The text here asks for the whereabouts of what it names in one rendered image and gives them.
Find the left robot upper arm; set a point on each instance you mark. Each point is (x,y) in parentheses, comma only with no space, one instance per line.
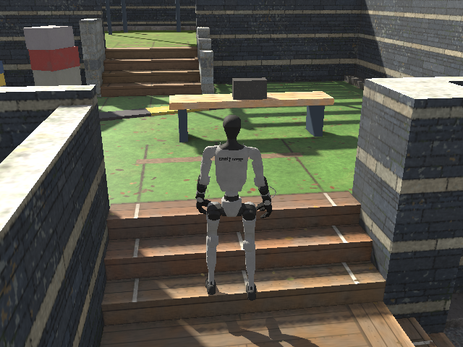
(206,162)

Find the left robot foot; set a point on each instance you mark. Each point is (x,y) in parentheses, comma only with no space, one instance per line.
(211,289)

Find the left robot forearm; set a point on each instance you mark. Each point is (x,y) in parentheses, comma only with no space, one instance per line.
(200,193)

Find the right robot forearm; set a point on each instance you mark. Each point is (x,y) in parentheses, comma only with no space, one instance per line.
(265,194)

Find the robot left hand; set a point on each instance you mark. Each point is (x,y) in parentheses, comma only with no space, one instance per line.
(200,204)

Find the humanoid robot torso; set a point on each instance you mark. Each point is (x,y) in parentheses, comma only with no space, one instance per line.
(231,175)

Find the right robot upper arm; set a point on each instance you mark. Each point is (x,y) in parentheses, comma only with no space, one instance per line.
(257,165)

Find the robot right hand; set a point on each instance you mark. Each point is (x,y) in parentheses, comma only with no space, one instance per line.
(263,207)

